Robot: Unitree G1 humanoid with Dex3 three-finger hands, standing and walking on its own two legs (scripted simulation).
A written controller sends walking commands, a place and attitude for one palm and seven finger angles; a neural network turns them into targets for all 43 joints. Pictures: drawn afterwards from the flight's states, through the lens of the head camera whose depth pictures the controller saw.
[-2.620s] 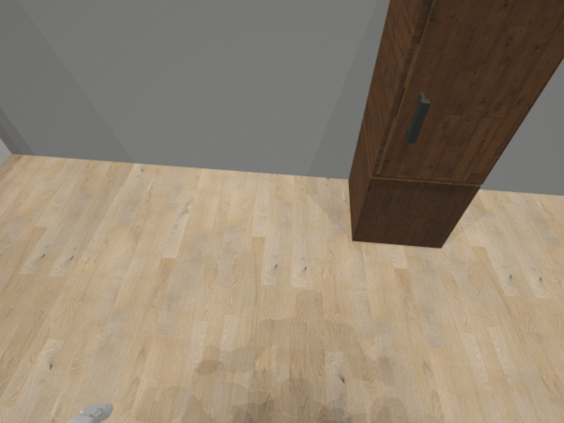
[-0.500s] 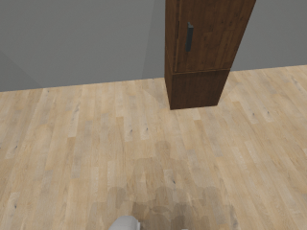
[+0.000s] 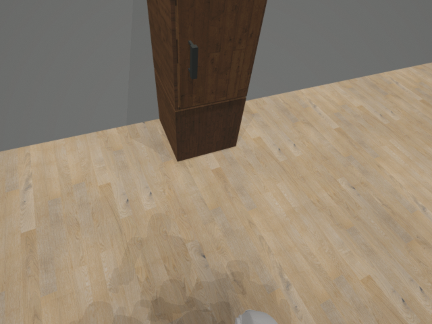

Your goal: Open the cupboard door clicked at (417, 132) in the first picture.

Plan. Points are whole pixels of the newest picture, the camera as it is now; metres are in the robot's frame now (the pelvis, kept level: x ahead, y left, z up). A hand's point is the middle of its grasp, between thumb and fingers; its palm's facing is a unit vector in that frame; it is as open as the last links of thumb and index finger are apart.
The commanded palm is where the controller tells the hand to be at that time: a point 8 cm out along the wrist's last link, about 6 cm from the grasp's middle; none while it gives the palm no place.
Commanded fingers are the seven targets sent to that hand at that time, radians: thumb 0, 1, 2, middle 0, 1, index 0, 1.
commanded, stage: walk to a spot facing it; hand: left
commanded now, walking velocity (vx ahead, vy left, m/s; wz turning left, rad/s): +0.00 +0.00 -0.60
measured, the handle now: (192, 59) +1.05 +0.18 -0.09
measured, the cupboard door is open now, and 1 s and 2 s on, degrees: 0 0 0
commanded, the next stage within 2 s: turn to face it in 1.86 s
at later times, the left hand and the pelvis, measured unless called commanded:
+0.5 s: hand (148, 321) +0.15 +0.14 -0.17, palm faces -0.31 -0.93 -0.20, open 7.4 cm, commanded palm none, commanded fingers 0.00 0.90 0.90 -0.20 -0.30 -0.20 -0.30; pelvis -0.01 -0.01 -0.01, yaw -18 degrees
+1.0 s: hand (220, 260) +0.29 +0.00 -0.18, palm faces -0.66 -0.75 -0.12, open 7.4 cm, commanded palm none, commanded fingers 0.00 0.90 0.90 -0.20 -0.30 -0.20 -0.30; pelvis +0.10 -0.07 -0.01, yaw -37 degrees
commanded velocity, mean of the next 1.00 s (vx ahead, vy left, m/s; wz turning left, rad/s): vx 0.21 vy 0.00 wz -0.58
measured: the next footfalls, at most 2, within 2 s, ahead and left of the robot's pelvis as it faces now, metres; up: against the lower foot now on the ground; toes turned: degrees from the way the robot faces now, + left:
right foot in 0.22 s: +0.01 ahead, -0.16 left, +0.00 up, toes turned -14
left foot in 0.54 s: +0.09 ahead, +0.09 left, +0.00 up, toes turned -13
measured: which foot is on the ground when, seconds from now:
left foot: down 0.00-0.22, up 0.24-0.52, down 0.54-1.00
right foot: up 0.00-0.20, down 0.22-0.54, up 0.56-1.00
